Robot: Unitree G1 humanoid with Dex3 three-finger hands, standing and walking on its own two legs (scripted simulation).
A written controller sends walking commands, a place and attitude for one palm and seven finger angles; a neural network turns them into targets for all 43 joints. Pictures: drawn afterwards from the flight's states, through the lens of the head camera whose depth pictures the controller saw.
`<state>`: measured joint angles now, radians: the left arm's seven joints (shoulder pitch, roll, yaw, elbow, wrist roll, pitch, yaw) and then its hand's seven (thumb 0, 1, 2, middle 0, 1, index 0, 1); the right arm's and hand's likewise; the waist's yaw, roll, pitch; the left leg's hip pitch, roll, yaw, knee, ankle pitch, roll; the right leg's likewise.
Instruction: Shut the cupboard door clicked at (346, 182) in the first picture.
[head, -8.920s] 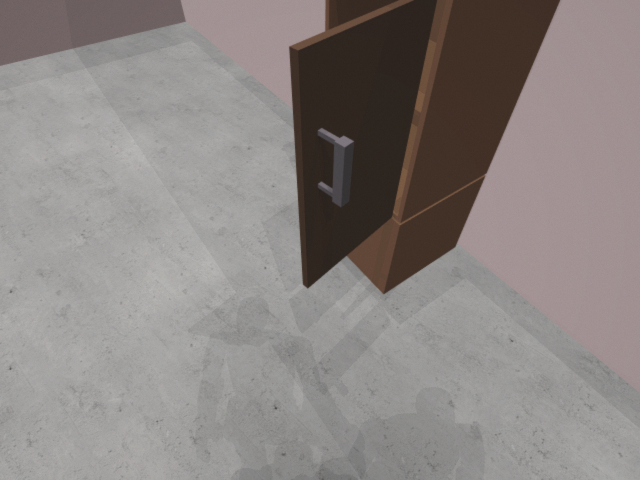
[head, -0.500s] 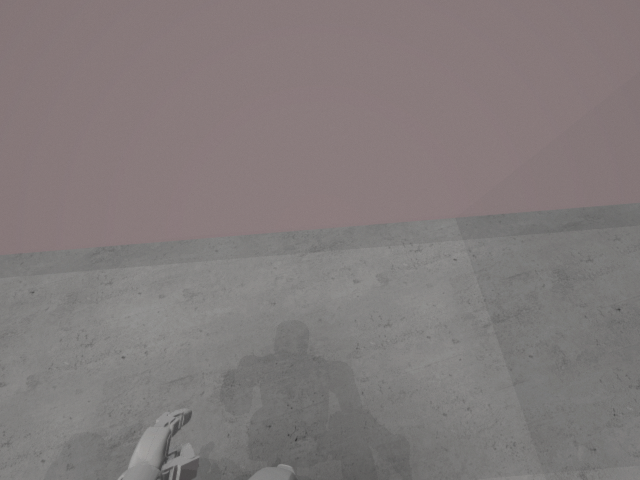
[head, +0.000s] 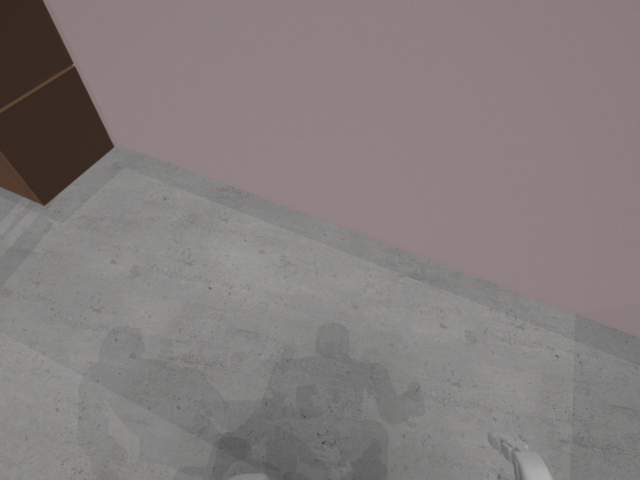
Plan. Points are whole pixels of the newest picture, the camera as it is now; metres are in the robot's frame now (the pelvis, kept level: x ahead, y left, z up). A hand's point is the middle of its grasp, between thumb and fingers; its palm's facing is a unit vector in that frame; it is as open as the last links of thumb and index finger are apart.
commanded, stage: walk to a spot facing it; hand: left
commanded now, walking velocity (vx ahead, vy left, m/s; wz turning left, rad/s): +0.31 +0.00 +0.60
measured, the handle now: out of the picture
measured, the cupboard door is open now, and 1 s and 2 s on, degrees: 100 100 100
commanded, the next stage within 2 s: none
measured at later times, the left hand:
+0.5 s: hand (198, 373) +0.26 +0.20 -0.13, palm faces +0.11 -0.98 -0.19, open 7.4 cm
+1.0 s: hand (233, 432) +0.19 +0.14 -0.14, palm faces +0.53 -0.81 -0.24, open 7.2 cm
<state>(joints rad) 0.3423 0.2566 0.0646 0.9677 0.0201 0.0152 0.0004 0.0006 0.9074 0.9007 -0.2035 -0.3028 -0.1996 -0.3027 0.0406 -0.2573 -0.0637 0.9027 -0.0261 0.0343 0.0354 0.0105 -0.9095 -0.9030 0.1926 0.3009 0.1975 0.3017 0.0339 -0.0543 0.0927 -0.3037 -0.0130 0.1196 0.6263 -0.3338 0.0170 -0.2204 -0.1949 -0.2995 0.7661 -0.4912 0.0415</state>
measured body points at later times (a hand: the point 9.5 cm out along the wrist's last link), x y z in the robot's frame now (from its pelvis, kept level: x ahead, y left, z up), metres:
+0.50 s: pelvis +0.13 +0.00 +0.02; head +0.18 +0.01 +0.47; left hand +0.25 +0.26 -0.11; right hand +0.09 -0.24 -0.12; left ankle +0.00 +0.09 -0.72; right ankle +0.26 -0.12 -0.68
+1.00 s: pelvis +0.32 +0.00 +0.02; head +0.36 +0.00 +0.47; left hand +0.16 +0.18 -0.12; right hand +0.56 -0.16 -0.12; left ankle +0.33 +0.16 -0.66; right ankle +0.28 -0.11 -0.72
